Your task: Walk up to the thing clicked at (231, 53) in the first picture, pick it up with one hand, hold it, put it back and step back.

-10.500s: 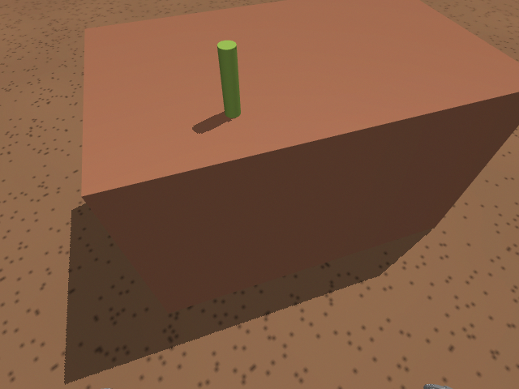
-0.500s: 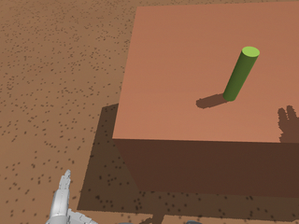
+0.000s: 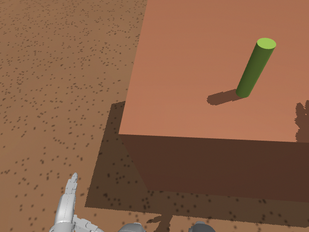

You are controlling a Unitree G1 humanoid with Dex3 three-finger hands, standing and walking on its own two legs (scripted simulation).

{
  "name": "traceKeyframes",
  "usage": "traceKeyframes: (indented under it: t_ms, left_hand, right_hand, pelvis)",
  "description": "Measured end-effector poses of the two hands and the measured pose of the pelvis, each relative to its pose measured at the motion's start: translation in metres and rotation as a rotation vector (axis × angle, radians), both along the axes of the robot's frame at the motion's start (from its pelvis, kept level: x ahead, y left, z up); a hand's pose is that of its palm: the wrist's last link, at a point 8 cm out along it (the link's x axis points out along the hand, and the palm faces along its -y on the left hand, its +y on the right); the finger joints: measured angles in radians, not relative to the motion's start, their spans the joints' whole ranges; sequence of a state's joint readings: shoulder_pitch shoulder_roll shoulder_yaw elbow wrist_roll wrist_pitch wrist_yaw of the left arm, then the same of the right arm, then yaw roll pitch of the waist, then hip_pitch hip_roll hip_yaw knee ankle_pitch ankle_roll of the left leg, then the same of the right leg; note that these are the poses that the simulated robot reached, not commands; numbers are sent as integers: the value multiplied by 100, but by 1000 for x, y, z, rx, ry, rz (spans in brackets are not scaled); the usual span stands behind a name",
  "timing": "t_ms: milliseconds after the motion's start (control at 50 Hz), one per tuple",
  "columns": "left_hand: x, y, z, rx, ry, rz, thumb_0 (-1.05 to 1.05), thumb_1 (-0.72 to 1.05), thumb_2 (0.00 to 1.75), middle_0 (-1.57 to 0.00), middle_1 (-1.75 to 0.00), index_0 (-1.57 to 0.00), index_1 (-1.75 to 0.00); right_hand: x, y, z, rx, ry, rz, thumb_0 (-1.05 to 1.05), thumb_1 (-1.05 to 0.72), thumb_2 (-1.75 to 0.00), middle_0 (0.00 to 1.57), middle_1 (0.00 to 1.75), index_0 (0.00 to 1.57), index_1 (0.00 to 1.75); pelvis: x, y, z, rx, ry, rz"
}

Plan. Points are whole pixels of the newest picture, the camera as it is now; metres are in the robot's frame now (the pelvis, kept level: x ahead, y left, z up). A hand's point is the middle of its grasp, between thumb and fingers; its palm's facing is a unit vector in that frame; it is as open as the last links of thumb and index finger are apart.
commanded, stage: go down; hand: right
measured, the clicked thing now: (252, 71) +0.51 -0.21 +0.09
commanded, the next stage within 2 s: approach in 0.38 s
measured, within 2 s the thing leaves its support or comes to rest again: neither
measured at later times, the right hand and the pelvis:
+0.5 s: hand out of the picture +0.41 -0.39 +0.18, palm faces +0.20 +0.98 +0.02, open 17.6 cm; pelvis +0.01 +0.00 +0.00, yaw +0 degrees
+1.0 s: hand (283, 90) +0.46 -0.28 +0.06, palm faces +0.07 +1.00 +0.07, open 17.4 cm; pelvis +0.00 +0.00 -0.02, yaw +1 degrees
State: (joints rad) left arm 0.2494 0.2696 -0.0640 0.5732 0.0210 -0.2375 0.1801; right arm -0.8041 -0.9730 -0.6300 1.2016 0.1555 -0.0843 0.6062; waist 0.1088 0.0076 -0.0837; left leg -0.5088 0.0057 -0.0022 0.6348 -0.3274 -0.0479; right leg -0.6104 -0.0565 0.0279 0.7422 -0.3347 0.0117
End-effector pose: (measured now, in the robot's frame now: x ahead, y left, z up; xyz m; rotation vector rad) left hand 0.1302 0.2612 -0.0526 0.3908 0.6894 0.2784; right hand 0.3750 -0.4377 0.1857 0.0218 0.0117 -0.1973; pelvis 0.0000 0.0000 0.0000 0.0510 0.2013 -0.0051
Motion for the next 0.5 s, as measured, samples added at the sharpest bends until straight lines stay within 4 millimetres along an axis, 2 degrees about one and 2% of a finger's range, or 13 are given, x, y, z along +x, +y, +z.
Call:
traceKeyframes:
  t_ms: [280,400,500]
  left_hand:
    - [5,-2,6,7,-41,-26,-1,-53,5,-6,-5,-6,-5]
    - [9,-3,4,6,-36,-31,-1,-53,5,-6,-5,-6,-5]
    - [11,-2,1,6,-22,-22,-1,-53,6,-6,-5,-6,-6]
  right_hand:
    - [-4,-5,-4,-2,16,-13,-2,58,-5,4,6,5,5]
    - [-2,-6,-12,-1,25,-12,-2,58,-5,4,6,5,5]
    - [2,-4,-9,-3,0,-5,-2,58,-5,4,6,5,5]
  pelvis:
    - [-1,3,-2,-1,11,-5]
    - [3,3,-4,0,22,-7]
    - [7,2,-4,0,23,-7]
